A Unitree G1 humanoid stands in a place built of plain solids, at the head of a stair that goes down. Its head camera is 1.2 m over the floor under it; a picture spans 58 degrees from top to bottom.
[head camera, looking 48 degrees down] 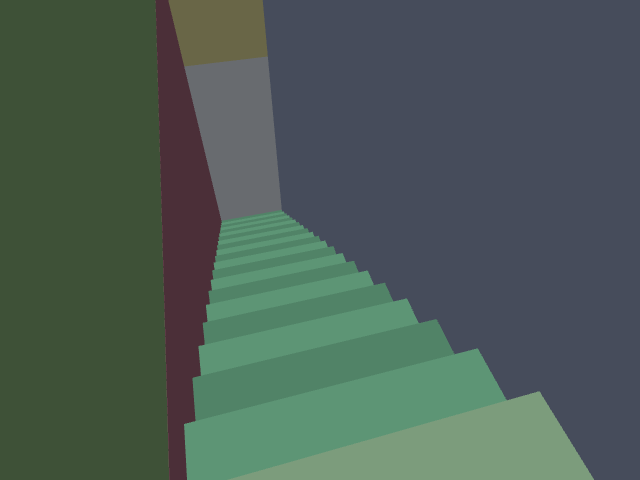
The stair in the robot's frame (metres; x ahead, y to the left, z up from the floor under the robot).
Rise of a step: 0.20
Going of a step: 0.25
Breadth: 1.02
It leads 15 degrees to the left of straight ahead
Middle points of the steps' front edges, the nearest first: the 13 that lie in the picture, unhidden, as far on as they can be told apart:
0.37 -0.13 0.00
0.61 -0.07 -0.20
0.85 0.00 -0.39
1.09 0.06 -0.59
1.34 0.13 -0.79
1.58 0.19 -0.98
1.82 0.25 -1.18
2.06 0.32 -1.38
2.30 0.38 -1.57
2.54 0.44 -1.77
2.78 0.51 -1.97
3.02 0.57 -2.16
3.26 0.64 -2.36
